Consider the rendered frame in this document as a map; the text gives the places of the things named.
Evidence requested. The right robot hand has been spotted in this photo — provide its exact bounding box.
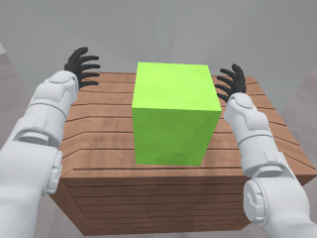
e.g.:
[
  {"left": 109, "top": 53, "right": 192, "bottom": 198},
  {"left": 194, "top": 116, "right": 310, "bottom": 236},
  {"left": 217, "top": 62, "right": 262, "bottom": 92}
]
[{"left": 214, "top": 63, "right": 247, "bottom": 103}]

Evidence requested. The pedestal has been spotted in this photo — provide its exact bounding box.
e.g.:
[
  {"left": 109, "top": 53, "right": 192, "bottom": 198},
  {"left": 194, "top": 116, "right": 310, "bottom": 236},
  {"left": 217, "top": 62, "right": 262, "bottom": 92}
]
[{"left": 49, "top": 71, "right": 317, "bottom": 236}]

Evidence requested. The left robot forearm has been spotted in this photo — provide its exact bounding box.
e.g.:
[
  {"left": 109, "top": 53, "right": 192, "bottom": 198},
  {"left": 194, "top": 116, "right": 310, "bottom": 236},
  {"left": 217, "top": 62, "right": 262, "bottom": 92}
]
[{"left": 0, "top": 70, "right": 79, "bottom": 162}]

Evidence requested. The robot left upper arm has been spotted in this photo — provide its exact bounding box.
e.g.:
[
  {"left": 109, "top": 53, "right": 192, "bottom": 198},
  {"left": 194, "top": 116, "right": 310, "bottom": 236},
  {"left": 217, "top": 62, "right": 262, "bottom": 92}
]
[{"left": 0, "top": 140, "right": 63, "bottom": 238}]

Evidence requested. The carton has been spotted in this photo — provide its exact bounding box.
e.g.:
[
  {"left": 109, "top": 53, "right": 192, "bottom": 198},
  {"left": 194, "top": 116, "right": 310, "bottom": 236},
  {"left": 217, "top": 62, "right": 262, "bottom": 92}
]
[{"left": 132, "top": 61, "right": 222, "bottom": 167}]

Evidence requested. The robot right upper arm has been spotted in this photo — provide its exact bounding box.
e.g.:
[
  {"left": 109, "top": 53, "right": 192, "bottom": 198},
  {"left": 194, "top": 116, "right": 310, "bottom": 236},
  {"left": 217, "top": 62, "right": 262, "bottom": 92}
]
[{"left": 243, "top": 177, "right": 317, "bottom": 238}]

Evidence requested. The left robot hand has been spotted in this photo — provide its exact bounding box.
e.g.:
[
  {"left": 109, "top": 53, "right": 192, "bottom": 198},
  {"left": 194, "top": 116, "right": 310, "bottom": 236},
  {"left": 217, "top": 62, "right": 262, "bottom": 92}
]
[{"left": 64, "top": 47, "right": 101, "bottom": 90}]

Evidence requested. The right robot forearm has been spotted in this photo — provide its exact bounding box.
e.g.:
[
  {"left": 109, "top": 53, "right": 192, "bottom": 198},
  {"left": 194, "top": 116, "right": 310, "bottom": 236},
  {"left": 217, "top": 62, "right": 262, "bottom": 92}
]
[{"left": 223, "top": 92, "right": 310, "bottom": 217}]

